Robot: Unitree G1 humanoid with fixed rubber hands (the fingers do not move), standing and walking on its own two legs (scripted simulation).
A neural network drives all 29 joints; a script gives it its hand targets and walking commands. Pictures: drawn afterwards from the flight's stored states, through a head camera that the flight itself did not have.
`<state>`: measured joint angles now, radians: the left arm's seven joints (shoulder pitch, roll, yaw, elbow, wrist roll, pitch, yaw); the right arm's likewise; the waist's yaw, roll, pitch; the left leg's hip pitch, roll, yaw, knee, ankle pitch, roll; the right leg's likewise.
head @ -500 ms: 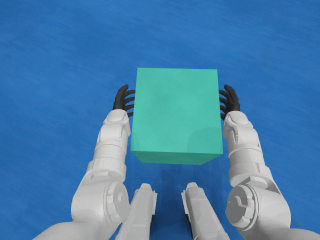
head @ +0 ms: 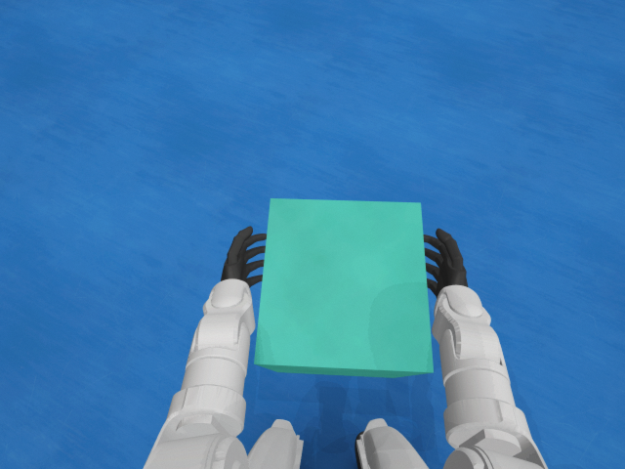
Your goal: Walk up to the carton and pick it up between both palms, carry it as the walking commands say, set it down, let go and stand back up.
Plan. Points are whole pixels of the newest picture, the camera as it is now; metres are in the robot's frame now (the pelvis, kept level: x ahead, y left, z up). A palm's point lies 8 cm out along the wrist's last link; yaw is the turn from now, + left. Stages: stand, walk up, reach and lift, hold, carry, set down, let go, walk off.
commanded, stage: reach and lift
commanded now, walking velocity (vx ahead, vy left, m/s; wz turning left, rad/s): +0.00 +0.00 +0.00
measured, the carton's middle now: (339, 299) +0.34 -0.02 -0.11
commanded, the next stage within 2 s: none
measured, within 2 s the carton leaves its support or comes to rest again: neither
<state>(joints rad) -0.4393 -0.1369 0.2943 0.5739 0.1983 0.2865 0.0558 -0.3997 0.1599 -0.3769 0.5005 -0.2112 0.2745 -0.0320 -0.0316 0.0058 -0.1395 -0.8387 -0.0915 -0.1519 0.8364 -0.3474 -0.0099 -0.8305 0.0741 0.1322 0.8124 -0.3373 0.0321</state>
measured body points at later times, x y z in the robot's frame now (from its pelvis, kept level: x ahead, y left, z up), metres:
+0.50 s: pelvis -0.01 +0.00 +0.03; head +0.01 +0.01 +0.48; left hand +0.33 +0.12 +0.03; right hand +0.31 -0.17 +0.04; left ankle +0.02 +0.12 -0.69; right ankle +0.02 -0.13 -0.69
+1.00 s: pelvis +0.00 +0.00 +0.05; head -0.05 +0.01 +0.49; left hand +0.32 +0.13 +0.09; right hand +0.31 -0.17 +0.10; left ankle +0.02 +0.12 -0.69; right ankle +0.02 -0.13 -0.69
